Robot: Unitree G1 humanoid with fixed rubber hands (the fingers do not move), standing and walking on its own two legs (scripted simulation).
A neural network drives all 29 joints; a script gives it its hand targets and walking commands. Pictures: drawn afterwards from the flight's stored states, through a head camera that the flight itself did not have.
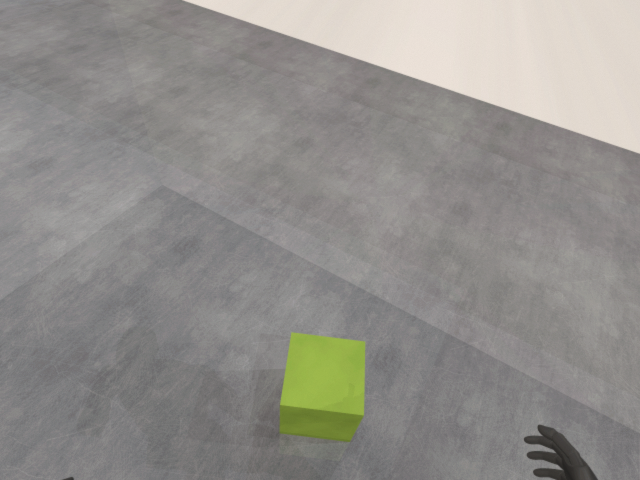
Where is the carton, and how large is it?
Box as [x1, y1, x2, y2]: [280, 332, 364, 441]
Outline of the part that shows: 291,332 280,402 280,432 349,441 363,415 364,341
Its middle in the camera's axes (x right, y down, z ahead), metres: +0.00 +0.42 +1.12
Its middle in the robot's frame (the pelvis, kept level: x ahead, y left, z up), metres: +0.48 -0.04 -0.65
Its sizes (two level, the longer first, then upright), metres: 0.210 0.200 0.250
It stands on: the floor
